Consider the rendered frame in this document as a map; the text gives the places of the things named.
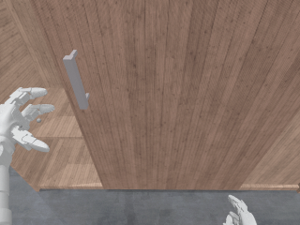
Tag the handle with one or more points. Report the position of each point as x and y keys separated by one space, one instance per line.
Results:
x=75 y=80

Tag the robot left hand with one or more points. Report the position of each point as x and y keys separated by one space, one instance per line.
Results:
x=11 y=117

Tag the robot left forearm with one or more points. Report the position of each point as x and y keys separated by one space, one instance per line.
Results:
x=7 y=149

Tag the wardrobe door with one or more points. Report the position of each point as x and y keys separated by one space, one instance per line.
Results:
x=281 y=164
x=184 y=94

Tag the robot right hand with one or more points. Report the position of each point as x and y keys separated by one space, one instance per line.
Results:
x=244 y=218

